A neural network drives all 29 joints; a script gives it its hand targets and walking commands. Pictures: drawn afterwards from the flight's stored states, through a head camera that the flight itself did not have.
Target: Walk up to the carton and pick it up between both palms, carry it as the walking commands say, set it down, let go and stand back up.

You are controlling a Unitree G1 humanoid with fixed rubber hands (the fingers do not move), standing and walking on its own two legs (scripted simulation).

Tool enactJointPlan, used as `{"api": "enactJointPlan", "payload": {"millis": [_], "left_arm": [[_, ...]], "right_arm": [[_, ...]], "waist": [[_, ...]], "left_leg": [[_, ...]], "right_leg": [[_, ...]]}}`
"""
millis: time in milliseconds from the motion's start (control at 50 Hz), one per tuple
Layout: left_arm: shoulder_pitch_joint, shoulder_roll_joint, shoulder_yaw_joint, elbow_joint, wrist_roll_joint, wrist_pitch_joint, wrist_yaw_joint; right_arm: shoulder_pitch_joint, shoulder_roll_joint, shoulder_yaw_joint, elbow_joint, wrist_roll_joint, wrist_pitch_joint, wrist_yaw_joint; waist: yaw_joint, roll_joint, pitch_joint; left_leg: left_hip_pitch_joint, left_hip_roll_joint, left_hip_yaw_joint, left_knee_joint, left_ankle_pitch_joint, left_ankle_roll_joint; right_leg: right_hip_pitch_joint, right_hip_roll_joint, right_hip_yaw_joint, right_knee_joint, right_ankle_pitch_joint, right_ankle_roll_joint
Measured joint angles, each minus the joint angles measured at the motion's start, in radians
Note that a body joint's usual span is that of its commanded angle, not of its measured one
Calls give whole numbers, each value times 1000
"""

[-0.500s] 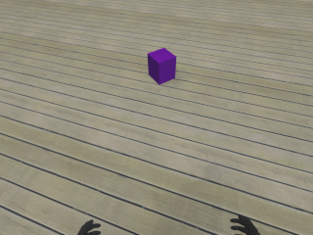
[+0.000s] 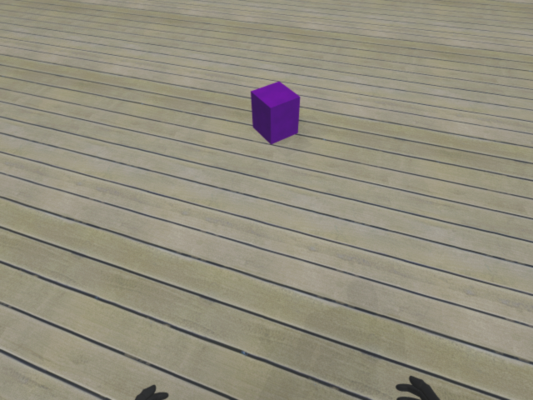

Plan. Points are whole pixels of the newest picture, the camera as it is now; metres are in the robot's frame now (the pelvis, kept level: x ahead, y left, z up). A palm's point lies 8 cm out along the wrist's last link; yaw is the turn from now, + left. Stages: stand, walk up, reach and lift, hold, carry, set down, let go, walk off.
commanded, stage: stand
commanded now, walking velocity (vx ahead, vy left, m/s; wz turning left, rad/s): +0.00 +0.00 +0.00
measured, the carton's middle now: (275, 112) +1.75 -0.05 -0.64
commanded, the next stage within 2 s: walk up in 1.30 s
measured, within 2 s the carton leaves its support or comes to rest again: neither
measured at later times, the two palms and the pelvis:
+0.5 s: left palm out of the picture +0.08 +0.23 -0.11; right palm out of the picture +0.08 -0.23 -0.11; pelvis +0.00 +0.00 +0.00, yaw +0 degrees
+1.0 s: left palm out of the picture +0.02 +0.23 -0.13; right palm out of the picture +0.02 -0.23 -0.13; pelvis +0.00 +0.00 +0.01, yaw +0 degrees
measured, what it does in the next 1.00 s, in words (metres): stands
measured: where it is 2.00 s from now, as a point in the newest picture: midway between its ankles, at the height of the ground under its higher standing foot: outside the picture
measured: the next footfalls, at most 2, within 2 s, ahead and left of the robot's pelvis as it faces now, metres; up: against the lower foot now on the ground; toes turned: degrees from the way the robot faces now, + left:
none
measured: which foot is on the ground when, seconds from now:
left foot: down 0.00-1.00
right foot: down 0.00-1.00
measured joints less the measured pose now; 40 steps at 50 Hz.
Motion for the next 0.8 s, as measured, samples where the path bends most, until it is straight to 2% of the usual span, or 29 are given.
{"api": "enactJointPlan", "payload": {"millis": [440,800], "left_arm": [[16,-2,10,73,-4,-4,10],[29,-5,19,194,-8,-7,20]], "right_arm": [[15,4,-13,75,3,-3,-9],[27,6,-22,195,8,-7,-19]], "waist": [[0,0,9],[-1,0,21]], "left_leg": [[28,-1,-1,-40,21,0],[68,-1,-3,-99,50,-1]], "right_leg": [[28,0,2,-39,20,0],[67,0,3,-97,49,0]]}}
